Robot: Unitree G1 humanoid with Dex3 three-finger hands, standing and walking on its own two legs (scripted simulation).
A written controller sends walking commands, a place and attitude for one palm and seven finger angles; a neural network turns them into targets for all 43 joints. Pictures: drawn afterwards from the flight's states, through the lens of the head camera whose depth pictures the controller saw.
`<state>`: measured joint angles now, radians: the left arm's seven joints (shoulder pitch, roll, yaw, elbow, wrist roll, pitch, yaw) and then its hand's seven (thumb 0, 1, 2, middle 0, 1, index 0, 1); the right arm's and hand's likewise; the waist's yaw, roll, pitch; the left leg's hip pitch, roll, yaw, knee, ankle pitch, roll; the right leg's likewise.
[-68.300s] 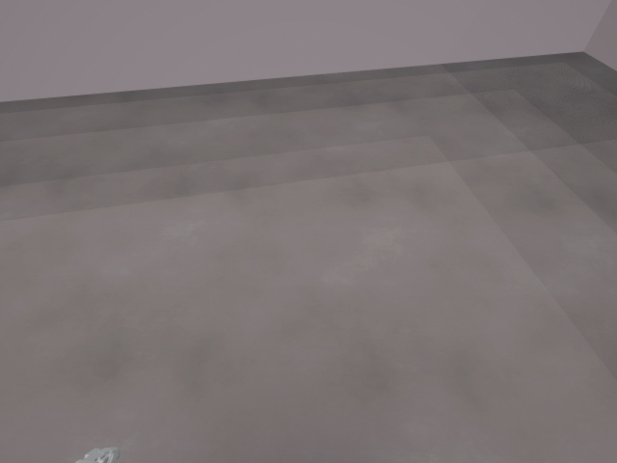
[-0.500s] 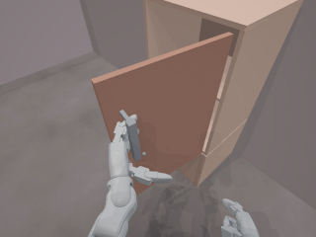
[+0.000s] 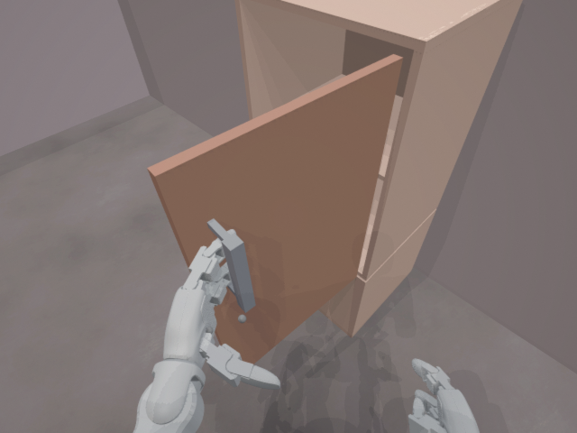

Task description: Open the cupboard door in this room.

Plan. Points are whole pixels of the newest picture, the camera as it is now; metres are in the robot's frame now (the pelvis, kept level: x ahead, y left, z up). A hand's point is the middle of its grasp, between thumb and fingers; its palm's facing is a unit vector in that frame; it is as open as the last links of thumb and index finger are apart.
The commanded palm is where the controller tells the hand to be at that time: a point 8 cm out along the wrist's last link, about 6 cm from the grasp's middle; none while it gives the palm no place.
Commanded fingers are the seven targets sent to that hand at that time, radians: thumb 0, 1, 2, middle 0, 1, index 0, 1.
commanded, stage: slide the hand sideways off the handle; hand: left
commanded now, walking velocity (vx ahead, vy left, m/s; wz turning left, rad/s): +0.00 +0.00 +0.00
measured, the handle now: (232, 267) +0.31 +0.10 +0.09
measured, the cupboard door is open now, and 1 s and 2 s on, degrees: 86 85 85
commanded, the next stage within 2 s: draw the hand back to the body in 0.62 s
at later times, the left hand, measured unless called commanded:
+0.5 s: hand (187, 356) +0.19 +0.13 +0.09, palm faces +0.04 -1.00 -0.03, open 16.2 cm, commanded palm +0.16 +0.19 +0.09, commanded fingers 0.00 -0.50 0.30 -0.15 -0.30 -0.15 -0.30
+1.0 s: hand (142, 357) +0.18 +0.17 +0.10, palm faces +0.04 -1.00 -0.05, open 16.3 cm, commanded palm +0.15 +0.23 +0.12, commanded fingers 0.00 -0.50 0.30 -0.15 -0.30 -0.15 -0.30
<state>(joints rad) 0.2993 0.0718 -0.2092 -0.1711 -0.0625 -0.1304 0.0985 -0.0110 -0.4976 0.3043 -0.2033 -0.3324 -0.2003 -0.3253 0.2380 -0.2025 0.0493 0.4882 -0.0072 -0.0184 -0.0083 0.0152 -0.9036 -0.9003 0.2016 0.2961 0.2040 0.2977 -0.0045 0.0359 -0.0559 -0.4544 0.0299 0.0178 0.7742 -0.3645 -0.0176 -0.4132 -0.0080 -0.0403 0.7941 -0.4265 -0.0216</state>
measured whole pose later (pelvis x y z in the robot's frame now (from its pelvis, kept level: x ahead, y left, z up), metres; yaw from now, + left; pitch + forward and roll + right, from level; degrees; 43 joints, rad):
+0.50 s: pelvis +0.01 -0.01 -0.01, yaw +1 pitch +6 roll +0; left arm 0.60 0.15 -0.02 -0.34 -0.18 -0.22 -0.09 -0.01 -0.50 0.30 -0.18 -0.31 -0.17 -0.31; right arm 0.27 -0.22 0.02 0.46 0.02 -0.09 -0.04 0.02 -0.90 -0.90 0.20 0.30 0.20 0.30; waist 0.02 0.05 -0.10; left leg -0.54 0.03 -0.01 0.86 -0.42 -0.03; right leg -0.48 -0.01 -0.07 0.87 -0.49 -0.03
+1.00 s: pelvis +0.00 +0.01 -0.01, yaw +1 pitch +4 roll -1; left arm 0.57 0.21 0.06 -0.40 -0.24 -0.15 -0.13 -0.01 -0.50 0.30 -0.16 -0.30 -0.15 -0.30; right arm 0.28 -0.22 0.05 0.47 0.04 -0.14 -0.07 0.02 -0.90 -0.90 0.20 0.30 0.20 0.30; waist 0.02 0.06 -0.10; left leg -0.53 0.03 -0.01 0.88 -0.41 0.00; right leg -0.46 -0.01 -0.07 0.84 -0.46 -0.01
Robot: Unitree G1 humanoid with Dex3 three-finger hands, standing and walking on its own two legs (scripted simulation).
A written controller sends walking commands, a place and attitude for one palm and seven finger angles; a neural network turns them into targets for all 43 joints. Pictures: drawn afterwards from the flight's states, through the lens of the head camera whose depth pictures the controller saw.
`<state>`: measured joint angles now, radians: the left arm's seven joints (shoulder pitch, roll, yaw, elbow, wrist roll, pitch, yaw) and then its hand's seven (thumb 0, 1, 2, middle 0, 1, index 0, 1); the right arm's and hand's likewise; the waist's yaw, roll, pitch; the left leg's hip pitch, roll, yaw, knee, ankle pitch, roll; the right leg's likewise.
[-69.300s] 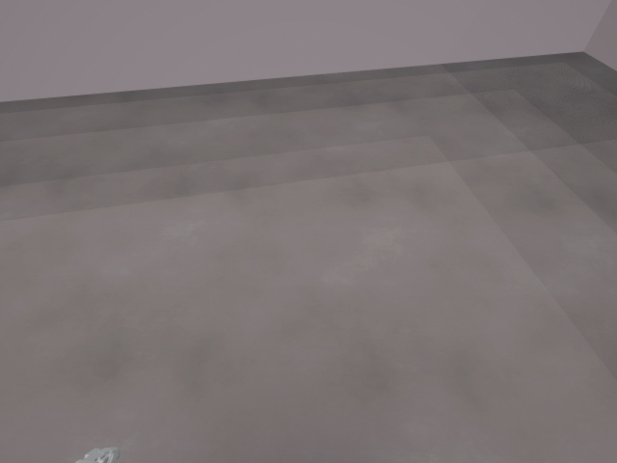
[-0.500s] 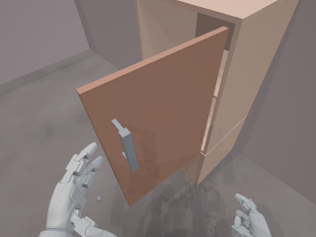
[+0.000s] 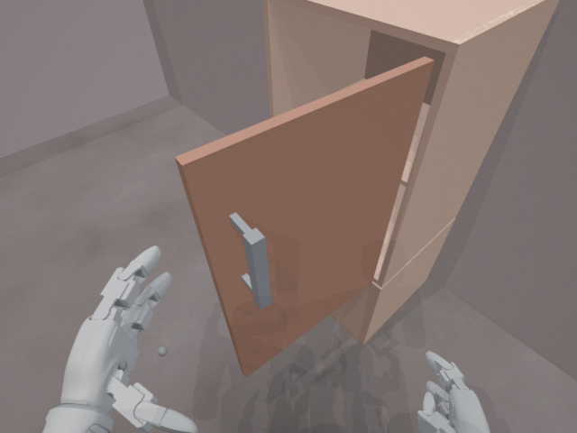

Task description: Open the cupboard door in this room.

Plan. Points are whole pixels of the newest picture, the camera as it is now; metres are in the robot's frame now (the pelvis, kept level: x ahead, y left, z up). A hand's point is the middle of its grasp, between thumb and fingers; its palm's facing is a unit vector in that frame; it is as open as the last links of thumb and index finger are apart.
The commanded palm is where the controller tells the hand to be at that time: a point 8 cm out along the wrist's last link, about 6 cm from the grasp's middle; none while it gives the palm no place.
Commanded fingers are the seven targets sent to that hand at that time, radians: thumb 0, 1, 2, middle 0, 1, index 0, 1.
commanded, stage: draw the hand back to the body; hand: left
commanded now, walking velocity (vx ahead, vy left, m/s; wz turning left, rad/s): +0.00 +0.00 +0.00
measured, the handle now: (250, 263) +0.32 +0.08 +0.10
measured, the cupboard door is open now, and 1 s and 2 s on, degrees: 85 85 85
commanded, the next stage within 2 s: step back with the hand held close in 1.30 s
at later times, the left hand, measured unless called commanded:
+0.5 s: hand (95, 319) +0.20 +0.22 +0.15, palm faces +0.27 -0.90 -0.34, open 14.1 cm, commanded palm +0.15 +0.27 +0.17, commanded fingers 0.00 0.20 0.60 -0.17 -0.30 -0.17 -0.30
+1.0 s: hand (42, 265) +0.23 +0.27 +0.20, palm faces +0.45 -0.80 -0.40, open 8.3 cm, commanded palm +0.18 +0.30 +0.21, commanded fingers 0.00 0.90 0.90 -0.20 -0.30 -0.20 -0.30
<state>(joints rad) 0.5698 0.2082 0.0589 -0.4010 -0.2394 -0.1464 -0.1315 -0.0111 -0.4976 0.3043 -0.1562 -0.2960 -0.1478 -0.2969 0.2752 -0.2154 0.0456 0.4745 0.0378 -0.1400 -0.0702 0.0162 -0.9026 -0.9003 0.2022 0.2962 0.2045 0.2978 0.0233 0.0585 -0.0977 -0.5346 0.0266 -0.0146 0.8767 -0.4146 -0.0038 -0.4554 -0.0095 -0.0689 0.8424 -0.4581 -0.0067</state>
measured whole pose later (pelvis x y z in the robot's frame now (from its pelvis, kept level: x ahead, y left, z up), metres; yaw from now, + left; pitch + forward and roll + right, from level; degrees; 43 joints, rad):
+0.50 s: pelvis +0.02 +0.01 +0.03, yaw -1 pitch -2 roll -1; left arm 0.56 0.30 0.14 -0.45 -0.06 -0.02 0.11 -0.01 -0.12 0.46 -0.17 -0.30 -0.16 -0.30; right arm 0.23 -0.22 0.06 0.56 0.00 -0.13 -0.11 0.02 -0.90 -0.90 0.20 0.30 0.21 0.30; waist 0.05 0.06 -0.01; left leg -0.26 0.01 0.01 0.60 -0.31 0.01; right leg -0.18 -0.02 -0.05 0.55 -0.34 0.01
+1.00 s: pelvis +0.03 +0.01 +0.04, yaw -2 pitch -4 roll +0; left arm 0.46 0.34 0.34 -0.40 -0.07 -0.05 0.13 0.01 0.73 0.83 -0.21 -0.30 -0.20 -0.30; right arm 0.18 -0.23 0.03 0.63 -0.01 -0.08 -0.08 0.01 -0.90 -0.90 0.20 0.30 0.21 0.30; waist 0.07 0.06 0.02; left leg -0.11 0.01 0.03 0.44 -0.26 0.00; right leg -0.04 -0.01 -0.03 0.40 -0.29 0.01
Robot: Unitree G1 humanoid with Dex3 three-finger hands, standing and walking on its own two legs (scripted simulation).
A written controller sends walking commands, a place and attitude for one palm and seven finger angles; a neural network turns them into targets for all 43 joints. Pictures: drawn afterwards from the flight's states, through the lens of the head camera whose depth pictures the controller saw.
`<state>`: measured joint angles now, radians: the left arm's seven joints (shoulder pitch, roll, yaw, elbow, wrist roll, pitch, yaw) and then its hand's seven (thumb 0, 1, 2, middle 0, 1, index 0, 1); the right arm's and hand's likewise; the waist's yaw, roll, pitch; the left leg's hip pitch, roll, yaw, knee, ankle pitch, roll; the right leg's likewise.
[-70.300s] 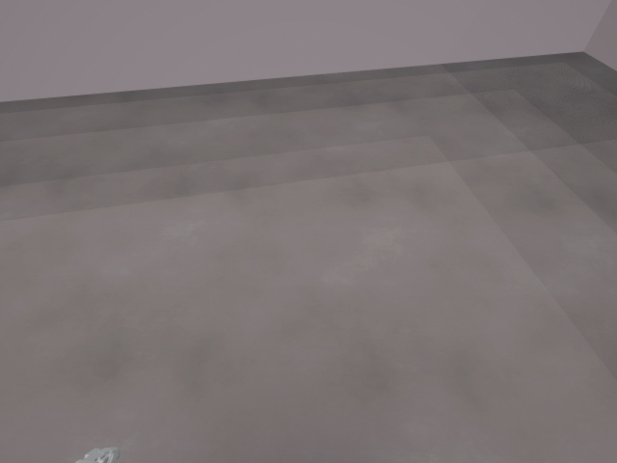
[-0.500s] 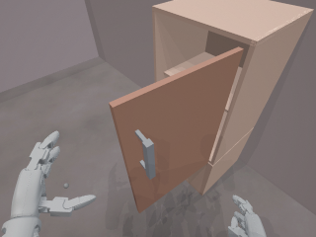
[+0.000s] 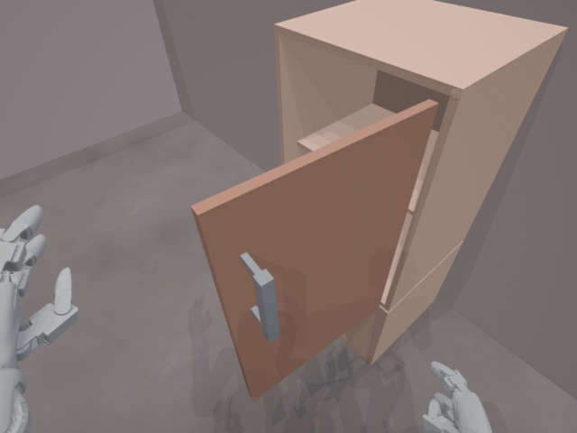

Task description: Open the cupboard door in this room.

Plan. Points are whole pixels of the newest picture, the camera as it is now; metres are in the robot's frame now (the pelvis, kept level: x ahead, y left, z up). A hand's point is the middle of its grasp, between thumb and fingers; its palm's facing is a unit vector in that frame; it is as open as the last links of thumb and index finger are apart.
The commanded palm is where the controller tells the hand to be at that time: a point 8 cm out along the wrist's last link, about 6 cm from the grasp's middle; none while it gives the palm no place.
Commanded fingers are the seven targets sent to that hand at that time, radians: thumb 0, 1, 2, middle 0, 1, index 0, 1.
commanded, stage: draw the hand back to the body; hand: left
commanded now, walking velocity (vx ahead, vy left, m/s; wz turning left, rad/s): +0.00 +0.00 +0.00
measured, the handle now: (260, 299) +0.28 +0.08 +0.05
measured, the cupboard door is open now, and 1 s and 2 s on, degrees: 85 85 85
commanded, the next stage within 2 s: step back with the hand held close in 0.30 s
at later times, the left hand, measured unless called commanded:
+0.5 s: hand (70, 315) +0.18 +0.25 +0.16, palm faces +0.45 -0.79 -0.41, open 7.4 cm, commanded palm +0.12 +0.29 +0.17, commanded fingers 0.00 0.90 0.90 -0.20 -0.30 -0.20 -0.30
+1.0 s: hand (8, 380) +0.11 +0.28 +0.15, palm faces +0.39 -0.77 -0.50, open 7.4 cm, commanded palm +0.05 +0.32 +0.17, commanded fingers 0.00 0.90 0.90 -0.20 -0.30 -0.20 -0.30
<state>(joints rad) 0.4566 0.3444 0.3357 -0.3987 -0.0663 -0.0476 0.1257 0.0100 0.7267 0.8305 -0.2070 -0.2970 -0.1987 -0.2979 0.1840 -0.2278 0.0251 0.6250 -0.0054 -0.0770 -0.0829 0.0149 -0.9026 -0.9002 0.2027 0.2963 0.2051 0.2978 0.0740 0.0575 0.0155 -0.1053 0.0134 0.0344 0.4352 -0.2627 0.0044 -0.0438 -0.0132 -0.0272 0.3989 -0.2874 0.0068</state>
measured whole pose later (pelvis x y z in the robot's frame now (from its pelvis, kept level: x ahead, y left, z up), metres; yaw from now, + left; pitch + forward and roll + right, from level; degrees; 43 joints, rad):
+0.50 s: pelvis -0.01 -0.01 +0.00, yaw +0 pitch -4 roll -1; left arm 0.46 0.34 0.35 -0.38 -0.07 -0.10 0.11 0.02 0.89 0.90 -0.22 -0.30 -0.21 -0.30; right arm 0.18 -0.23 0.02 0.63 0.00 -0.07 -0.08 0.02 -0.90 -0.90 0.20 0.30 0.21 0.30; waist 0.05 0.07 0.02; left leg -0.14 0.04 0.02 0.44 -0.24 -0.01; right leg -0.06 0.01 -0.04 0.37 -0.25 -0.01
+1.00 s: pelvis -0.09 +0.02 -0.01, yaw -1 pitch -1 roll -1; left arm 0.56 0.42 0.43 -0.52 -0.03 -0.18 0.15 0.01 0.89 0.90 -0.22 -0.30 -0.21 -0.30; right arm 0.20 -0.22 0.00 0.54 0.01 -0.04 -0.09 0.01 -0.90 -0.90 0.20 0.30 0.21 0.30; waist 0.00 0.02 0.06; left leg -0.39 0.01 0.05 0.58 -0.19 0.04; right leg -0.33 -0.02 -0.01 0.54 -0.20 0.03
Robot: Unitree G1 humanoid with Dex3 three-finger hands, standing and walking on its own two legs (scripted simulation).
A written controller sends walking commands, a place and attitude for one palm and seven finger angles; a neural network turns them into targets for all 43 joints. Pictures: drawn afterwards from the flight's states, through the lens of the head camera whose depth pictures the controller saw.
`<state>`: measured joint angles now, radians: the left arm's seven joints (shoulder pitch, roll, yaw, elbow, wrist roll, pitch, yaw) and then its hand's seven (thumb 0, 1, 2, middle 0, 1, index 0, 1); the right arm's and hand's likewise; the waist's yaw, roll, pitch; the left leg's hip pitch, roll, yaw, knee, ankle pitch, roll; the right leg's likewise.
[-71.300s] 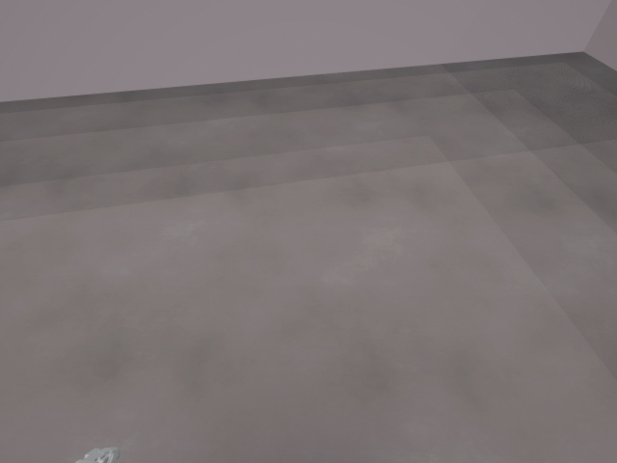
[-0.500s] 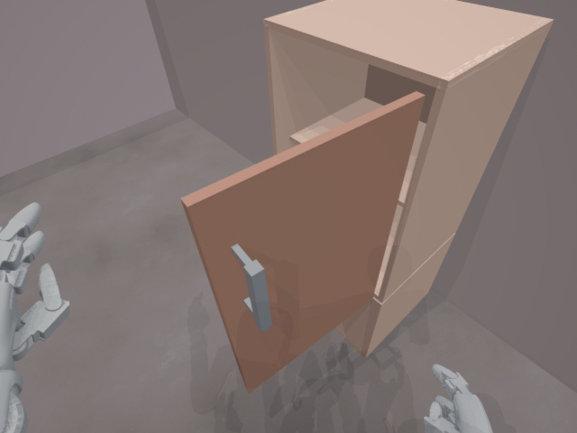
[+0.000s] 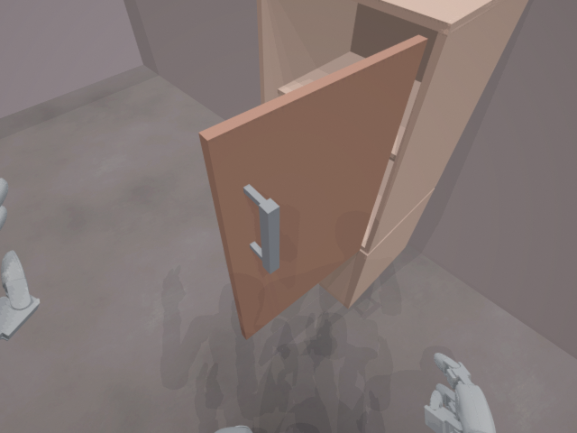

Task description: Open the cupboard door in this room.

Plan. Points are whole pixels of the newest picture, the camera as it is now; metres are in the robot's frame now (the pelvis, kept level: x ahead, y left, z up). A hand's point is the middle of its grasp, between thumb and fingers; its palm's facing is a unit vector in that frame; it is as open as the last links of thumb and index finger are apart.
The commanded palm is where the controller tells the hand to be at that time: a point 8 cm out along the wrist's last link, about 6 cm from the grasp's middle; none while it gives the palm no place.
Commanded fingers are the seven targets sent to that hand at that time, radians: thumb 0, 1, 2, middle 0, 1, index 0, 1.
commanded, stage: step back with the hand held close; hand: left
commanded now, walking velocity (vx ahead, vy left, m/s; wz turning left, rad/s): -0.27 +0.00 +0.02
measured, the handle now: (261, 231) +0.37 +0.07 +0.07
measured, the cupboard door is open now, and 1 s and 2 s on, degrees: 85 85 85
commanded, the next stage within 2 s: stop stepping back and stand still in 0.46 s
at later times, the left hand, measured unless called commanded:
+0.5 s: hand out of the picture +0.13 +0.26 +0.17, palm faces +0.38 -0.80 -0.46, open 7.4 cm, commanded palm +0.07 +0.30 +0.19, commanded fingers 0.00 0.90 0.90 -0.20 -0.30 -0.20 -0.30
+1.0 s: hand out of the picture +0.04 +0.27 +0.17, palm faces +0.40 -0.80 -0.46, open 7.4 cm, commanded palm -0.01 +0.30 +0.19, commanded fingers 0.00 0.90 0.90 -0.20 -0.30 -0.20 -0.30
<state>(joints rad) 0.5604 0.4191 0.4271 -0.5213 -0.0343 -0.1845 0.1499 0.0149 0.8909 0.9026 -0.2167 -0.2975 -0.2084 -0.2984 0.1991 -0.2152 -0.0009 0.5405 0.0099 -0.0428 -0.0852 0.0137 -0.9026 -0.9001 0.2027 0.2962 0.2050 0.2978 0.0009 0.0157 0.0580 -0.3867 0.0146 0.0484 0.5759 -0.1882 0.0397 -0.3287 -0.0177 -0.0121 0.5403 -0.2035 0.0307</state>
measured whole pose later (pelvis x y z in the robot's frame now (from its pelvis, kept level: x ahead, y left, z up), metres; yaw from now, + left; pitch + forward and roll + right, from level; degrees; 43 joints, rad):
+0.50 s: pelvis -0.09 +0.01 +0.00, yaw -3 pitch +2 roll -2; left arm 0.54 0.42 0.40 -0.54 -0.06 -0.22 0.16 0.01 0.89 0.90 -0.21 -0.30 -0.20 -0.30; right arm 0.15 -0.18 0.02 0.64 -0.02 -0.10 -0.05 0.01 -0.90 -0.90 0.21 0.30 0.21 0.30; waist 0.04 0.03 0.02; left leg -0.53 0.03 0.04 0.54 -0.14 -0.01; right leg -0.14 0.06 -0.01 0.46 -0.33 -0.03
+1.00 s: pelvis -0.16 +0.01 +0.01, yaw -3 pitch +0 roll +0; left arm 0.57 0.39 0.38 -0.46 -0.04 -0.17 0.15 0.01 0.89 0.90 -0.22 -0.30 -0.21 -0.30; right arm 0.26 -0.22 0.00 0.68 -0.01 -0.09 -0.08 0.01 -0.90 -0.90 0.20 0.30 0.21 0.30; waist 0.02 0.00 -0.03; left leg -0.47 -0.01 0.02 0.84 -0.30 -0.01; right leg -0.19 0.03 -0.05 0.44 -0.26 -0.06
